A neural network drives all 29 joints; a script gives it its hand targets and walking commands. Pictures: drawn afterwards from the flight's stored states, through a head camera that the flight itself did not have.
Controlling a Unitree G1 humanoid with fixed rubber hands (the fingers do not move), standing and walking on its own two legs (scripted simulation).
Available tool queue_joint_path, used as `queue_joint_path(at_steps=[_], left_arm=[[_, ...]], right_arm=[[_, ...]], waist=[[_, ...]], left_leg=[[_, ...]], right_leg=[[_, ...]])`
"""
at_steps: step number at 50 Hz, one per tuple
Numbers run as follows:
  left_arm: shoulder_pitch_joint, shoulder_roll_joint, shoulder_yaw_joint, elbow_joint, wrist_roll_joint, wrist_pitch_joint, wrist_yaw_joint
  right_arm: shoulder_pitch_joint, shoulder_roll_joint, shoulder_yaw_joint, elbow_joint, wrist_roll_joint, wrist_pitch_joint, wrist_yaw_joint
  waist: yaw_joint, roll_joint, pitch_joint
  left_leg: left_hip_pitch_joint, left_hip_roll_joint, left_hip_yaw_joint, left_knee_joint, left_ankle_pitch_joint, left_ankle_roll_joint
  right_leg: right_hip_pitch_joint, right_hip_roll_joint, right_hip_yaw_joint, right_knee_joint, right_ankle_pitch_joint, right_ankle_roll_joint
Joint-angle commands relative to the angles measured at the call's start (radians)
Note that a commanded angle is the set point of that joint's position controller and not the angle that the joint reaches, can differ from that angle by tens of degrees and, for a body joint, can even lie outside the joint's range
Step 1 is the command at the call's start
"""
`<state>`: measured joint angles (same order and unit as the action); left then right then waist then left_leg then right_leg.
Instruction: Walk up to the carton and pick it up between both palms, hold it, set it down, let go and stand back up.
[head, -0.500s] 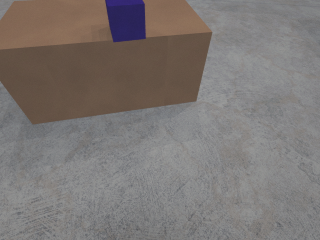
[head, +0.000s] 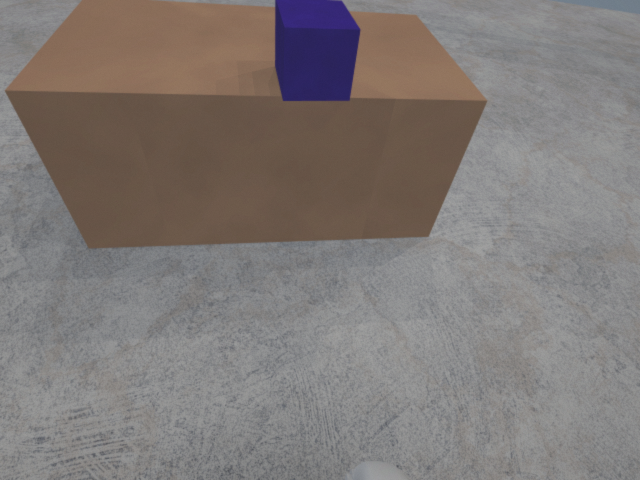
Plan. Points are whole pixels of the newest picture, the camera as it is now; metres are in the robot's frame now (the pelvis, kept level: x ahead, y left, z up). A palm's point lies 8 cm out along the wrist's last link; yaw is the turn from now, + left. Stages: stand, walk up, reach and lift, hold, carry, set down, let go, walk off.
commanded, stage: walk up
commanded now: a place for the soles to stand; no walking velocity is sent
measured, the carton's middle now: (312, 49) +1.25 -0.01 +0.00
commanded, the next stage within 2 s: none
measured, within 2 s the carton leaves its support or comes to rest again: neither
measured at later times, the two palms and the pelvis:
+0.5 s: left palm (178, 383) +0.28 +0.20 -0.11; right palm (498, 379) +0.29 -0.31 -0.11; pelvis +0.25 -0.05 +0.02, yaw +6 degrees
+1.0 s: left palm (174, 266) +0.50 +0.25 -0.11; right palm (439, 260) +0.52 -0.25 -0.09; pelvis +0.48 -0.01 +0.02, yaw +7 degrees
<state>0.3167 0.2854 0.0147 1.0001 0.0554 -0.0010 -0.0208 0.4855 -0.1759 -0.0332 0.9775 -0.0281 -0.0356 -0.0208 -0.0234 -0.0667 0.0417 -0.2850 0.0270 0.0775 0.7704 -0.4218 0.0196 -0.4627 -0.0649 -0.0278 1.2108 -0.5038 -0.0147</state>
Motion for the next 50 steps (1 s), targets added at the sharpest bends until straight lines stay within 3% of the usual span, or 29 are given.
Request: queue_joint_path(at_steps=[1,4,8,11,12,13,14,15,16,17,18,20,22,23,25,28,30,32,34,36,37,38,39,40,41,43,44,47,50], left_arm=[[-0.005,0.050,0.003,-0.105,0.000,-0.029,-0.017],[-0.045,0.035,-0.003,-0.138,-0.007,-0.020,-0.021],[-0.171,0.006,-0.014,-0.201,-0.005,-0.039,-0.024],[-0.155,-0.012,-0.007,-0.210,0.002,-0.053,-0.017],[-0.115,-0.006,0.002,-0.202,0.005,-0.057,-0.011],[-0.030,0.012,0.017,-0.183,0.007,-0.062,-0.004],[0.105,0.054,0.042,-0.149,0.009,-0.067,0.008],[0.220,0.098,0.062,-0.134,0.016,-0.068,0.015],[0.252,0.184,0.076,-0.156,0.020,-0.063,0.022],[0.244,0.231,0.096,-0.180,-0.045,-0.045,0.039],[0.175,0.199,0.080,-0.201,-0.067,-0.040,0.050],[0.092,0.162,0.065,-0.211,-0.046,-0.049,0.050],[0.079,0.078,0.041,-0.186,-0.028,-0.068,0.037],[0.090,0.046,0.028,-0.170,-0.025,-0.075,0.033],[0.102,0.047,0.025,-0.156,-0.022,-0.086,0.032],[0.096,0.056,0.021,-0.139,-0.020,-0.088,0.026],[0.091,0.073,0.019,-0.131,-0.018,-0.087,0.016],[0.107,0.097,0.022,-0.123,-0.013,-0.083,0.009],[0.123,0.110,0.022,-0.114,-0.010,-0.070,0.006],[0.158,0.099,0.012,-0.107,-0.004,-0.052,0.003],[0.201,0.071,-0.001,-0.112,-0.001,-0.046,0.001],[0.246,0.013,-0.020,-0.138,-0.002,-0.038,-0.006],[0.243,0.084,-0.004,-0.163,-0.014,-0.014,-0.006],[0.163,0.106,0.000,-0.185,-0.004,-0.007,-0.006],[0.102,0.098,0.003,-0.203,-0.007,-0.014,-0.006],[0.119,0.080,0.003,-0.201,-0.012,-0.025,-0.008],[0.138,0.075,0.007,-0.202,-0.007,-0.028,-0.008],[0.138,0.033,0.007,-0.205,-0.002,-0.026,-0.018],[0.061,-0.003,0.000,-0.235,-0.006,-0.027,-0.031]], right_arm=[[0.089,-0.160,-0.017,-0.037,-0.014,-0.052,-0.002],[0.090,-0.155,-0.018,-0.026,-0.005,-0.061,0.001],[0.103,-0.151,-0.015,-0.026,-0.016,-0.073,0.012],[0.118,-0.177,-0.018,-0.030,-0.031,-0.066,0.013],[0.114,-0.185,-0.018,-0.032,-0.037,-0.060,0.012],[0.099,-0.190,-0.015,-0.035,-0.040,-0.052,0.013],[0.114,-0.172,-0.006,-0.037,-0.044,-0.042,0.017],[0.180,-0.130,0.011,-0.040,-0.032,-0.033,0.021],[0.273,-0.076,0.028,-0.071,-0.010,-0.021,0.022],[0.233,-0.134,0.008,-0.107,0.015,-0.002,0.019],[0.103,-0.173,0.004,-0.141,-0.002,-0.003,0.020],[0.011,-0.134,0.010,-0.169,-0.005,-0.021,0.027],[0.022,-0.128,0.001,-0.164,-0.015,-0.027,0.031],[0.053,-0.115,0.002,-0.163,-0.017,-0.026,0.036],[0.038,-0.094,0.003,-0.172,-0.021,-0.019,0.043],[-0.072,-0.075,0.010,-0.222,-0.021,-0.017,0.057],[-0.127,-0.071,0.009,-0.251,-0.017,-0.022,0.064],[-0.165,-0.083,0.003,-0.269,-0.018,-0.025,0.063],[-0.152,-0.100,-0.008,-0.271,-0.022,-0.030,0.055],[-0.047,-0.141,-0.031,-0.247,-0.032,-0.039,0.039],[0.056,-0.184,-0.052,-0.227,-0.040,-0.044,0.026],[0.149,-0.269,-0.072,-0.233,-0.031,-0.045,0.011],[0.162,-0.322,-0.081,-0.240,0.002,-0.026,-0.009],[0.109,-0.303,-0.073,-0.259,0.028,-0.022,-0.021],[0.067,-0.272,-0.054,-0.262,0.033,-0.025,-0.021],[-0.005,-0.237,-0.040,-0.275,0.013,-0.038,-0.019],[-0.026,-0.210,-0.027,-0.267,0.008,-0.047,-0.011],[-0.040,-0.187,-0.018,-0.239,-0.002,-0.066,-0.004],[-0.049,-0.193,-0.017,-0.216,-0.008,-0.074,0.001]], waist=[[0.006,0.223,0.209],[0.018,0.204,0.199],[-0.007,0.187,0.182],[-0.010,0.186,0.143],[0.003,0.179,0.135],[0.044,0.145,0.106],[0.097,0.068,0.023],[0.118,-0.020,-0.093],[0.089,-0.179,-0.180],[0.122,-0.146,-0.172],[0.112,-0.043,-0.052],[0.098,-0.046,0.050],[0.049,-0.054,0.059],[0.032,-0.015,0.043],[0.026,-0.001,0.048],[0.027,-0.023,0.097],[0.026,-0.056,0.099],[0.032,-0.051,0.097],[0.015,-0.014,0.108],[-0.028,0.072,0.078],[-0.060,0.188,0.003],[-0.074,0.362,-0.062],[-0.091,0.253,-0.040],[-0.079,0.174,0.034],[-0.078,0.169,0.087],[-0.037,0.201,0.082],[-0.015,0.223,0.065],[0.012,0.204,0.046],[0.020,0.217,0.074]], left_leg=[[-0.017,0.270,-0.478,-0.600,-0.268,0.162],[0.017,0.232,-0.346,-0.589,-0.109,0.174],[0.058,0.167,-0.173,-0.511,0.184,0.147],[0.078,0.209,-0.158,-0.475,0.282,0.149],[0.094,0.222,-0.162,-0.433,0.300,0.145],[0.089,0.206,-0.140,-0.317,0.346,0.134],[0.073,0.138,-0.086,-0.088,0.394,0.107],[-0.033,0.061,-0.032,0.168,0.262,0.074],[-0.223,-0.038,-0.025,0.454,-0.113,0.019],[-0.325,-0.046,-0.110,0.564,-0.152,0.008],[-0.341,-0.007,-0.173,0.607,-0.083,0.012],[-0.379,0.038,-0.163,0.588,-0.033,0.015],[-0.271,0.065,-0.166,0.463,-0.028,0.015],[-0.247,0.053,-0.147,0.423,-0.035,0.004],[-0.264,0.053,-0.126,0.335,0.001,-0.006],[-0.265,0.063,-0.095,0.121,0.149,-0.013],[-0.172,0.044,-0.058,0.002,0.254,-0.007],[-0.087,0.018,-0.023,-0.062,0.293,0.002],[-0.005,0.007,-0.007,-0.132,0.305,0.017],[0.158,-0.023,-0.018,-0.174,0.252,0.033],[0.282,0.045,-0.149,-0.221,0.121,0.051],[0.373,0.297,-0.570,-0.373,-0.059,0.104],[0.332,0.423,-0.862,-0.504,-0.275,0.196],[0.249,0.419,-0.871,-0.571,-0.345,0.211],[0.217,0.382,-0.735,-0.554,-0.239,0.205],[0.146,0.338,-0.540,-0.522,-0.045,0.212],[0.110,0.315,-0.480,-0.518,0.040,0.208],[0.089,0.287,-0.340,-0.496,0.260,0.222],[0.042,0.252,-0.210,-0.474,0.345,0.205]], right_leg=[[-0.247,-0.064,0.055,-0.080,0.155,0.029],[-0.255,-0.050,0.023,-0.176,0.275,0.042],[-0.145,-0.021,-0.042,-0.438,0.439,0.015],[0.039,0.015,-0.076,-0.547,0.457,-0.006],[0.094,0.024,-0.077,-0.574,0.434,-0.009],[0.200,0.046,-0.092,-0.618,0.418,-0.016],[0.365,0.076,-0.094,-0.638,0.368,-0.031],[0.545,-0.022,0.034,-0.610,0.270,-0.045],[0.646,-0.292,0.514,-0.736,0.017,-0.115],[0.600,-0.383,0.832,-0.988,-0.318,-0.201],[0.464,-0.380,0.833,-1.084,-0.418,-0.186],[0.368,-0.341,0.542,-1.015,-0.156,-0.198],[0.249,-0.276,0.328,-0.994,0.081,-0.191],[0.239,-0.261,0.282,-0.984,0.124,-0.198],[0.238,-0.259,0.215,-0.982,0.146,-0.212],[0.200,-0.222,0.109,-0.989,0.115,-0.191],[0.152,-0.194,0.044,-0.985,0.096,-0.169],[0.124,-0.196,0.019,-0.963,0.055,-0.168],[0.105,-0.201,0.002,-0.896,0.019,-0.157],[0.064,-0.153,-0.047,-0.686,0.078,-0.126],[0.014,-0.086,-0.109,-0.423,0.126,-0.088],[-0.130,0.033,-0.130,-0.088,-0.091,-0.026],[-0.220,0.037,-0.037,0.012,-0.148,-0.006],[-0.253,-0.007,0.035,0.073,-0.079,0.002],[-0.285,-0.015,0.057,0.086,-0.024,0.004],[-0.240,-0.041,0.063,0.017,0.033,0.014],[-0.186,-0.042,0.070,-0.013,0.043,0.025],[-0.152,-0.041,0.049,-0.086,0.119,0.051],[-0.117,-0.051,0.016,-0.265,0.247,0.048]])
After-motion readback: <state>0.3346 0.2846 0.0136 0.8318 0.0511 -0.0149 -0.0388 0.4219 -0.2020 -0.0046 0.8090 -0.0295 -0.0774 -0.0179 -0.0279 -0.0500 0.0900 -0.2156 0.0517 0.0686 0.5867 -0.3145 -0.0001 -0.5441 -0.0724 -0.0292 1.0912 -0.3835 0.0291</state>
